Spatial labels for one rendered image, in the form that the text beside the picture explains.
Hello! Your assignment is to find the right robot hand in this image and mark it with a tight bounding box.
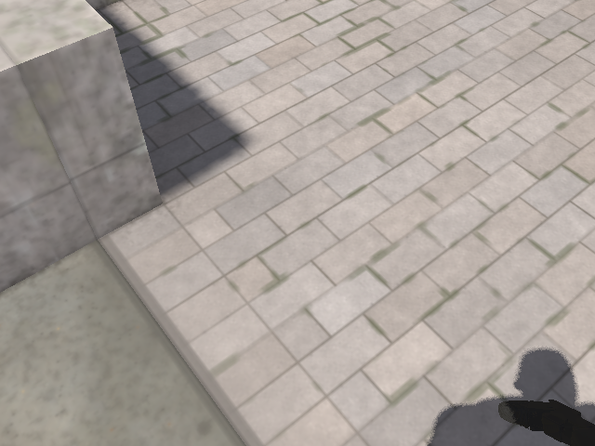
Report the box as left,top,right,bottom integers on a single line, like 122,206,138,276
498,400,595,446

